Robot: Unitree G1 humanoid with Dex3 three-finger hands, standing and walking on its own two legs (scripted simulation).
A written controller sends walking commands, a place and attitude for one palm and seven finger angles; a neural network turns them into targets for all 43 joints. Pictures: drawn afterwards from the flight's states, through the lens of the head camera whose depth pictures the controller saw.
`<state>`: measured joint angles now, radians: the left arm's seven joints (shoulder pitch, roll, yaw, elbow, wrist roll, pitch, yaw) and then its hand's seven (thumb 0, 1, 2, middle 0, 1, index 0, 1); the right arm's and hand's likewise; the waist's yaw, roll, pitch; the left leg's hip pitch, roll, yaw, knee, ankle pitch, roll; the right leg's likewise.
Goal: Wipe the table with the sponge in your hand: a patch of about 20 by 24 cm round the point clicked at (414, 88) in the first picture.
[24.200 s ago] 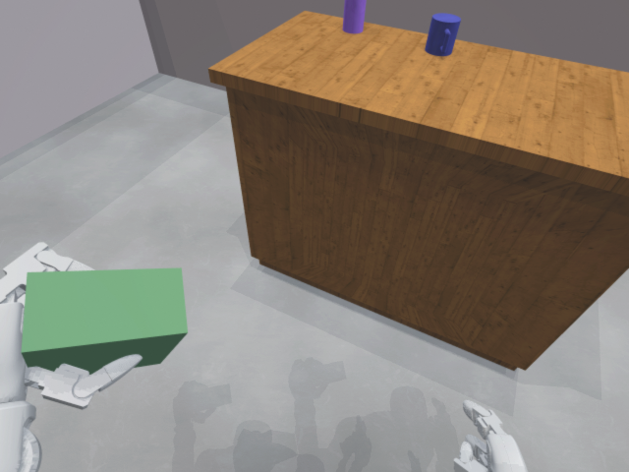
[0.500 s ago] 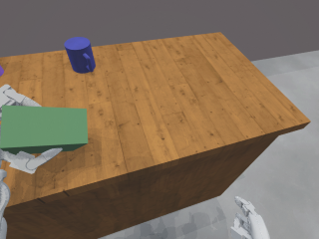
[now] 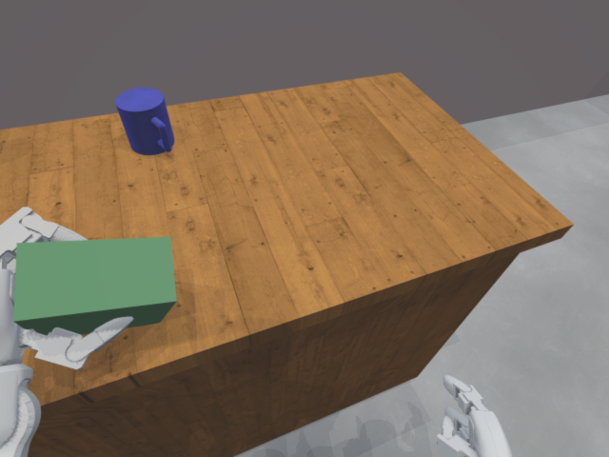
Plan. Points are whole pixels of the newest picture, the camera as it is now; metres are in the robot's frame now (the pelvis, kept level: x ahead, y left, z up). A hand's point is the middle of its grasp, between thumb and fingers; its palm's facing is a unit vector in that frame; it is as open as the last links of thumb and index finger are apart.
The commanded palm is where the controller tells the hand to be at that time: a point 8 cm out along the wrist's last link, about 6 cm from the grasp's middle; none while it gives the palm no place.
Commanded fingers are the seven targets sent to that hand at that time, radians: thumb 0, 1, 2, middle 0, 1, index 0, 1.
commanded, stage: come to a stop and stand still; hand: left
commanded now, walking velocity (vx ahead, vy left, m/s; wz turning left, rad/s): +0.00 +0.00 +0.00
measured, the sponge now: (123, 289) +0.24 +0.22 +0.14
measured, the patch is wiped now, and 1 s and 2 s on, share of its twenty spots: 0.00 0.00 0.00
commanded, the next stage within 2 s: look again from close up in 0.30 s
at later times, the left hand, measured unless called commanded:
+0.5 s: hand (76, 285) +0.23 +0.25 +0.17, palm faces +0.41 -0.85 -0.33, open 10.1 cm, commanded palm +0.16 +0.28 +0.17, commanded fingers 0.00 0.10 1.30 -1.20 -1.60 -1.20 -1.60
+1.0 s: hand (78, 284) +0.23 +0.25 +0.17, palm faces +0.42 -0.84 -0.35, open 10.1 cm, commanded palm +0.16 +0.27 +0.17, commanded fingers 0.00 0.10 1.30 -1.20 -1.60 -1.20 -1.60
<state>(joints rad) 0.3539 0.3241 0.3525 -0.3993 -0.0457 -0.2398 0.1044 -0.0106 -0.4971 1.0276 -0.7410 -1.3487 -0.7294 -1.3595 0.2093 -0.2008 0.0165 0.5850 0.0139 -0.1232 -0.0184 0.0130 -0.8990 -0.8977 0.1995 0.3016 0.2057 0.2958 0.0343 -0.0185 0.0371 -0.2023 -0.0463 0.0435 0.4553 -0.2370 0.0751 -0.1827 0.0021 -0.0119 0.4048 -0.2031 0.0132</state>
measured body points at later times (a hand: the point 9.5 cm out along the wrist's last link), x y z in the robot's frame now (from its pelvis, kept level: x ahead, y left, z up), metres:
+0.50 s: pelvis +0.01 +0.00 +0.00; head +0.03 +0.02 +0.45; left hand +0.20 +0.29 +0.18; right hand +0.19 -0.22 -0.07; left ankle +0.01 +0.06 -0.74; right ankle +0.01 -0.13 -0.74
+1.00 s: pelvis +0.01 -0.01 +0.00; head +0.03 +0.01 +0.45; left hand +0.20 +0.29 +0.18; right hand +0.19 -0.23 -0.07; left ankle +0.01 +0.06 -0.74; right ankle +0.01 -0.13 -0.74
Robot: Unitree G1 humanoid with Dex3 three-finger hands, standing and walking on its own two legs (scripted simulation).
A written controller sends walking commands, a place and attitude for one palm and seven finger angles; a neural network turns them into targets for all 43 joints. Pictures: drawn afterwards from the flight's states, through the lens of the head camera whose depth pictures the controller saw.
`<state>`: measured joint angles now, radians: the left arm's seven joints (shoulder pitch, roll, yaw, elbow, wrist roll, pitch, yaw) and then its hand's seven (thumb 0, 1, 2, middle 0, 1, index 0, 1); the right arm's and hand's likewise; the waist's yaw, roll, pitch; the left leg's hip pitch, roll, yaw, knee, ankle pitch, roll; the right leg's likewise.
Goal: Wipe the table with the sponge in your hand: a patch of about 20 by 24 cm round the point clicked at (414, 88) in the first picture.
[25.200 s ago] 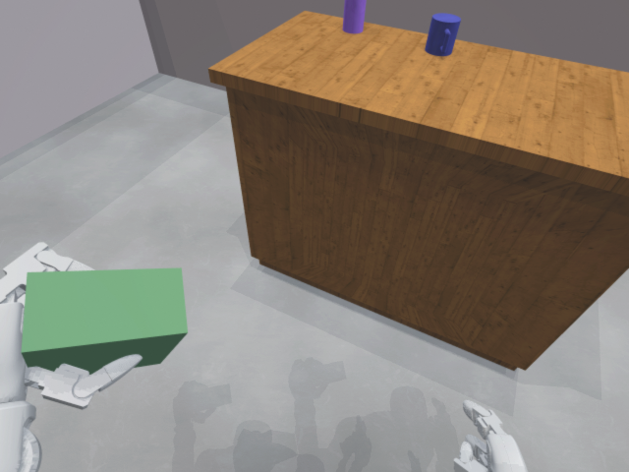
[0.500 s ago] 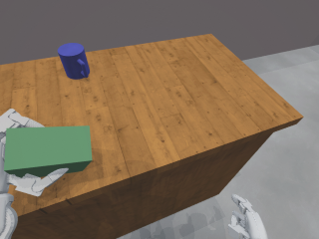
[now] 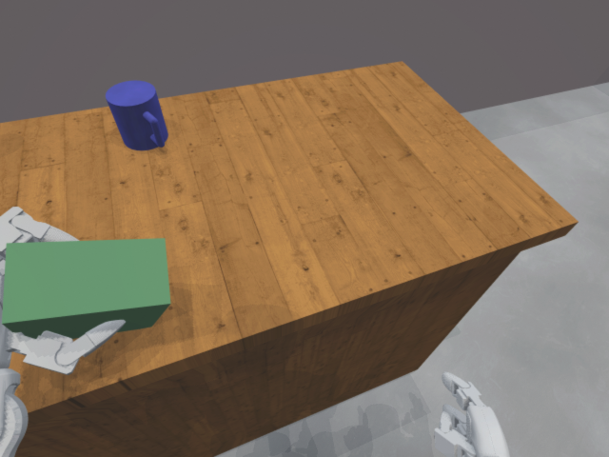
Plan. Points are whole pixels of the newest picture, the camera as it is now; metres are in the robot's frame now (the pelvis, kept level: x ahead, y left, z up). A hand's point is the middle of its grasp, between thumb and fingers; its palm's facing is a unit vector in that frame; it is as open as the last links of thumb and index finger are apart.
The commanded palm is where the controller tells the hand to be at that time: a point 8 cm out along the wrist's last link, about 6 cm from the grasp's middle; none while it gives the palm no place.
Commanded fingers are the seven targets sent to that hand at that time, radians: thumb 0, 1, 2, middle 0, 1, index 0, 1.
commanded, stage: shuffle to correct the standing spot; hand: left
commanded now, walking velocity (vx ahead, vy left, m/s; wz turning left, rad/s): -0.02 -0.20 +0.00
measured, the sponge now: (115, 291) +0.24 +0.22 +0.14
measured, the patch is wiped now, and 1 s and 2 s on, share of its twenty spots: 0.00 0.00 0.05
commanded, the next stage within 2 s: come to a stop and stand still in 0.46 s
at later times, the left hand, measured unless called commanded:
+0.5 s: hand (132, 302) +0.22 +0.19 +0.17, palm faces +0.43 -0.83 -0.36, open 10.1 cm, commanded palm +0.16 +0.21 +0.17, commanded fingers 0.00 0.10 1.30 -1.20 -1.60 -1.20 -1.60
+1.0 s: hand (79, 252) +0.25 +0.24 +0.19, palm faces +0.47 -0.76 -0.44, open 10.1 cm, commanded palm +0.16 +0.23 +0.17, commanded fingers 0.00 0.10 1.30 -1.20 -1.60 -1.20 -1.60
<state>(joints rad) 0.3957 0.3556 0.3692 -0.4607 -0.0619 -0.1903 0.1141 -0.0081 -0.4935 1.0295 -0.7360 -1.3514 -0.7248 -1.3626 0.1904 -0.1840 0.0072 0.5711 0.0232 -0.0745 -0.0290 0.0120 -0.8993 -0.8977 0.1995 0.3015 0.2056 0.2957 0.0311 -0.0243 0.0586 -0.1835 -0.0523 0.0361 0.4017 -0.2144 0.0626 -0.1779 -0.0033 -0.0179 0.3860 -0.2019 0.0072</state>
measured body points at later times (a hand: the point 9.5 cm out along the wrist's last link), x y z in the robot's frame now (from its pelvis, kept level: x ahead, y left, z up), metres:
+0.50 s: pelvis +0.00 -0.07 -0.01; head +0.03 -0.07 +0.44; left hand +0.19 +0.23 +0.19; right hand +0.18 -0.30 -0.09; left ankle +0.00 +0.07 -0.74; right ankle +0.00 -0.13 -0.74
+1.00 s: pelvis -0.01 -0.04 +0.00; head +0.03 -0.05 +0.44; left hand +0.22 +0.28 +0.22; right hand +0.18 -0.27 -0.09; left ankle +0.00 +0.07 -0.74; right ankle +0.00 -0.13 -0.74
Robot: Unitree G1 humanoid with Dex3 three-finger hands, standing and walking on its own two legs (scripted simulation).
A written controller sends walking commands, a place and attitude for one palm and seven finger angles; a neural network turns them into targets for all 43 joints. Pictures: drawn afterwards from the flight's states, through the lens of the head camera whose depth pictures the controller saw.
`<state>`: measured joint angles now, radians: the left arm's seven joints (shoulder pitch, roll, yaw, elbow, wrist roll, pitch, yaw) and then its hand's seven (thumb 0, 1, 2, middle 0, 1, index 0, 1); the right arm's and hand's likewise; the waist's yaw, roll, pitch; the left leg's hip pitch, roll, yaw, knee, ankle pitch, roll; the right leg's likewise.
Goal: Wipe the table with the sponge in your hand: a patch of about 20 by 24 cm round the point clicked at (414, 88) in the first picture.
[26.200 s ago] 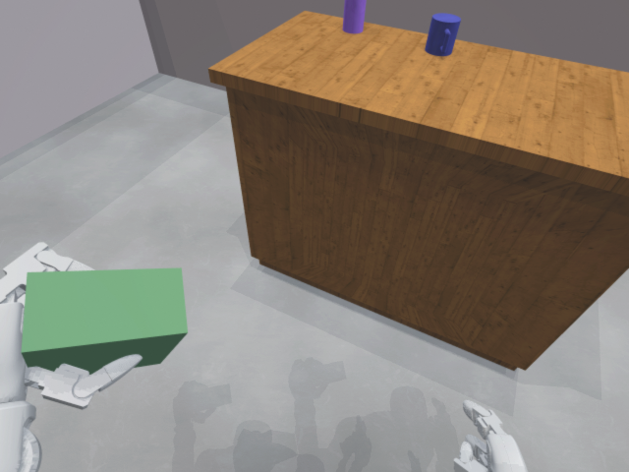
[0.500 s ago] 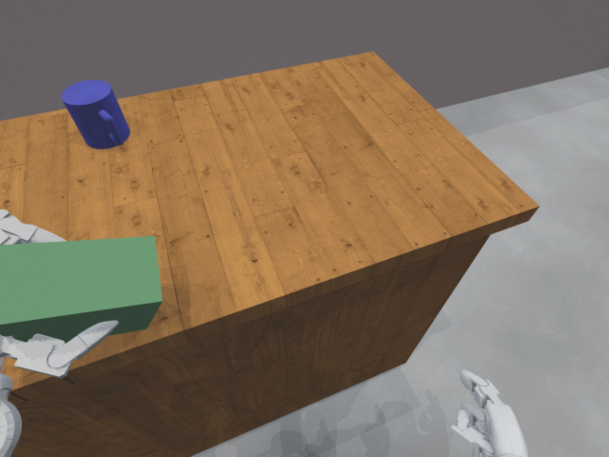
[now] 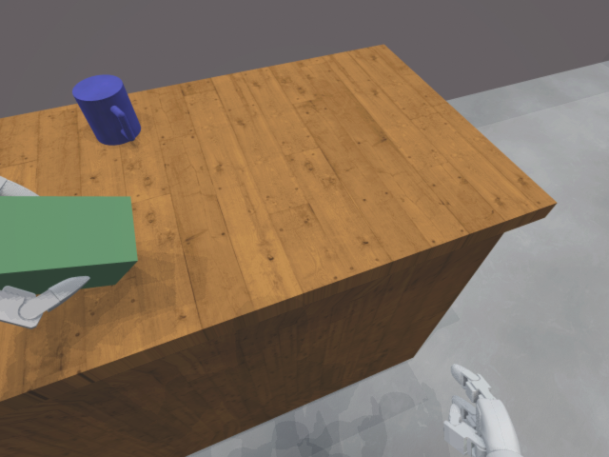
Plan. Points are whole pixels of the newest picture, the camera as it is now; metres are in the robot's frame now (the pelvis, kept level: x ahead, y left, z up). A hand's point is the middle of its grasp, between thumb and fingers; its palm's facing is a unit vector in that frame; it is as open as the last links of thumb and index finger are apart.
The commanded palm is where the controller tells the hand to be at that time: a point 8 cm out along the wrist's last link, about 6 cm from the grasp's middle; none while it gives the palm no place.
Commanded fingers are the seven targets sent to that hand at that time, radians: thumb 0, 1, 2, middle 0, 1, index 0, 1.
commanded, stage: come to a stop and stand still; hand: left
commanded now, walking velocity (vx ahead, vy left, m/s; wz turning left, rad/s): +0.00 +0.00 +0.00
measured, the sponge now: (78, 248) +0.27 +0.26 +0.17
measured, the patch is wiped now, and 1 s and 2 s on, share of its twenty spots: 0.00 0.05 0.05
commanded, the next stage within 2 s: look again from close up in 0.60 s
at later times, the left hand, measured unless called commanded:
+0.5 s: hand out of the picture +0.22 +0.32 +0.17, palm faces +0.39 -0.87 -0.30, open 10.1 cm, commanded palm +0.15 +0.35 +0.18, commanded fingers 0.00 0.10 1.30 -1.20 -1.60 -1.20 -1.60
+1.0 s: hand out of the picture +0.21 +0.32 +0.17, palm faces +0.45 -0.83 -0.32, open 10.1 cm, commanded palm +0.15 +0.34 +0.18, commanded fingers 0.00 0.10 1.30 -1.20 -1.60 -1.20 -1.60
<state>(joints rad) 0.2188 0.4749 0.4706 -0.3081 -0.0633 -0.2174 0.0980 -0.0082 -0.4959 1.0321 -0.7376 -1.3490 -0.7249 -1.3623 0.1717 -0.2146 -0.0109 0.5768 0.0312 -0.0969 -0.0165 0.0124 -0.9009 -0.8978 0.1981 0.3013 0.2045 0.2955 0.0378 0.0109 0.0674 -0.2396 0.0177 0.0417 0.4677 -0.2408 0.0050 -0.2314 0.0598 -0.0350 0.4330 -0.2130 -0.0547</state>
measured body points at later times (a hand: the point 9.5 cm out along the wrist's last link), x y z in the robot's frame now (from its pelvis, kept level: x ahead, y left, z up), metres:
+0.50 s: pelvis -0.01 +0.07 +0.00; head +0.01 +0.10 +0.45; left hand +0.19 +0.36 +0.18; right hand +0.18 -0.14 -0.06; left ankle +0.00 +0.11 -0.74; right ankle +0.01 -0.08 -0.74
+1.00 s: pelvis +0.00 +0.06 +0.00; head +0.01 +0.08 +0.45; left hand +0.18 +0.36 +0.18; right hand +0.18 -0.17 -0.07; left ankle +0.00 +0.11 -0.74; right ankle +0.01 -0.08 -0.74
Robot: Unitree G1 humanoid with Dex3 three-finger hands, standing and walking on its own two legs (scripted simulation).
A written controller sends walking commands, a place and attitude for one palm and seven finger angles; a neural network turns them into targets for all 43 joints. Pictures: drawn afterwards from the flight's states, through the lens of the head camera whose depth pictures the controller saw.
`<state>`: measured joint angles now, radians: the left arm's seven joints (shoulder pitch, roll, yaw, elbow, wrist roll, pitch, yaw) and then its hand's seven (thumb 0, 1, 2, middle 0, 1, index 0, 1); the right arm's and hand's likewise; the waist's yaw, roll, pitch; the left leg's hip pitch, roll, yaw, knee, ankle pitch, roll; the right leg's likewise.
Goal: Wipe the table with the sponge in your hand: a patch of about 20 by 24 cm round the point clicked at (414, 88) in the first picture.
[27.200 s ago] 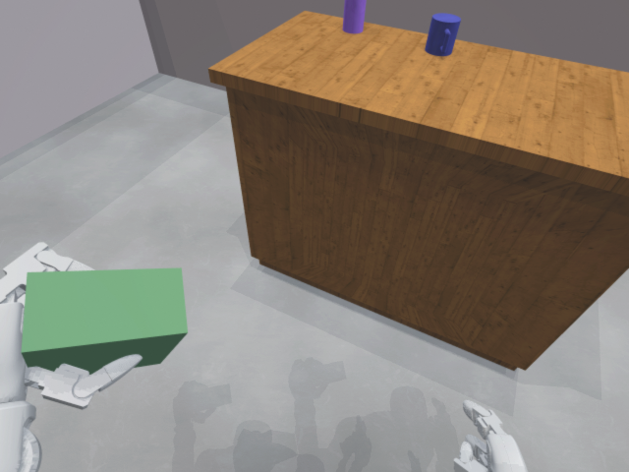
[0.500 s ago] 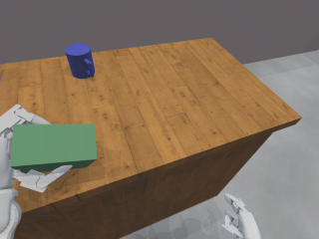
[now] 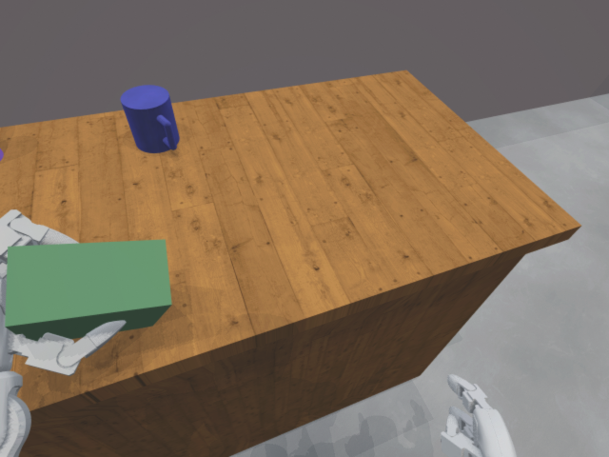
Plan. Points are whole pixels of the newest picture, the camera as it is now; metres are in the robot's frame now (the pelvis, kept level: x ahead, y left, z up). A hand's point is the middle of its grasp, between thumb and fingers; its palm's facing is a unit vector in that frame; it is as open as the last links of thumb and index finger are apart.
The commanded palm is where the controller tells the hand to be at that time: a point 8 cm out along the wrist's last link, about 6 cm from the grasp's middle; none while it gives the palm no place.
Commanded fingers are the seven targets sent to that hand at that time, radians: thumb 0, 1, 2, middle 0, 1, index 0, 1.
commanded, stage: come to a stop and stand still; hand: left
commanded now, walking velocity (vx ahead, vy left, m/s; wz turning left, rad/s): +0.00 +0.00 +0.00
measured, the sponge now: (116, 292) +0.24 +0.22 +0.14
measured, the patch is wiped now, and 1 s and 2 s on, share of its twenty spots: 0.05 0.05 0.05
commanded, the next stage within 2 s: look again from close up in 1.28 s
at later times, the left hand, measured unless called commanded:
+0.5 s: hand (103, 286) +0.23 +0.22 +0.17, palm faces +0.34 -0.85 -0.41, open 10.1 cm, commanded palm +0.17 +0.26 +0.17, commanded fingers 0.00 0.10 1.30 -1.20 -1.60 -1.20 -1.60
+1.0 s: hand (88, 283) +0.23 +0.24 +0.17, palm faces +0.39 -0.86 -0.32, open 10.1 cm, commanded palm +0.17 +0.27 +0.17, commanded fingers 0.00 0.10 1.30 -1.20 -1.60 -1.20 -1.60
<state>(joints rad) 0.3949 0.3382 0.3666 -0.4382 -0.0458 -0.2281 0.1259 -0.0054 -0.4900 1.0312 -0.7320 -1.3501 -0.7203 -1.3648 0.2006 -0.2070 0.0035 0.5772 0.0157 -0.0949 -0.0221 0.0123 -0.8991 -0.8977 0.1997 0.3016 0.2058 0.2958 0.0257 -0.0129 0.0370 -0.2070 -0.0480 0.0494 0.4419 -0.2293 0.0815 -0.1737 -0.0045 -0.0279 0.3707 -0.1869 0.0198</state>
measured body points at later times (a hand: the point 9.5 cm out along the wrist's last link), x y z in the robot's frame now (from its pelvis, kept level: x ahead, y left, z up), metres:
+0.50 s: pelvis +0.00 -0.01 +0.00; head +0.03 -0.01 +0.44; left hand +0.20 +0.26 +0.19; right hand +0.16 -0.24 -0.09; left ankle +0.01 +0.06 -0.74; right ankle +0.01 -0.14 -0.74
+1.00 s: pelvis +0.00 -0.01 +0.00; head +0.02 +0.01 +0.45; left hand +0.20 +0.28 +0.18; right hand +0.20 -0.23 -0.07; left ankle +0.01 +0.06 -0.74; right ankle +0.01 -0.14 -0.74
